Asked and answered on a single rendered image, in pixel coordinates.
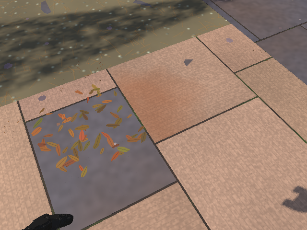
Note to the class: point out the left robot hand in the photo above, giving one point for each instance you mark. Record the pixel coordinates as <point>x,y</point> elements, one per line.
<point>50,222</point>

